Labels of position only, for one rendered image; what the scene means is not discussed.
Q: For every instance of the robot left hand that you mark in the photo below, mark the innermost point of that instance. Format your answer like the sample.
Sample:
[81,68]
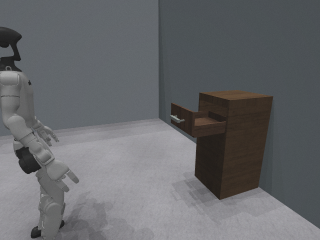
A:
[43,133]

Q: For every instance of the drawer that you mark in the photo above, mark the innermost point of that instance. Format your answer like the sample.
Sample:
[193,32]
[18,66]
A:
[198,124]

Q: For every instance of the left robot foot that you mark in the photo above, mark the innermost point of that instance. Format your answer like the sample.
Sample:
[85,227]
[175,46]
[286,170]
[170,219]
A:
[36,232]

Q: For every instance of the left robot thigh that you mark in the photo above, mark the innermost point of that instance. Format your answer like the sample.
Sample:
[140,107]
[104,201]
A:
[46,148]

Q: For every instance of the cabinet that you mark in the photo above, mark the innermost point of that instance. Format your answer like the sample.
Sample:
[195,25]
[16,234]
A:
[230,163]

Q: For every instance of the robot right hand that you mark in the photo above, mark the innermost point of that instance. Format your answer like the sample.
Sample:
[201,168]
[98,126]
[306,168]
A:
[56,170]

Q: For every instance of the robot right forearm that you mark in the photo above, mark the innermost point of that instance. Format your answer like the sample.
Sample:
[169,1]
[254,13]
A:
[23,134]

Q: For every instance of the robot left forearm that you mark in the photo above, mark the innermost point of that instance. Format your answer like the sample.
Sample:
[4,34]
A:
[38,125]

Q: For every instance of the handle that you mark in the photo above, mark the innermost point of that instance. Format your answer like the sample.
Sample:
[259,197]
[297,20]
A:
[174,118]

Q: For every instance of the robot right upper arm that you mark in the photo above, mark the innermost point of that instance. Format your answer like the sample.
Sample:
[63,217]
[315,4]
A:
[10,86]

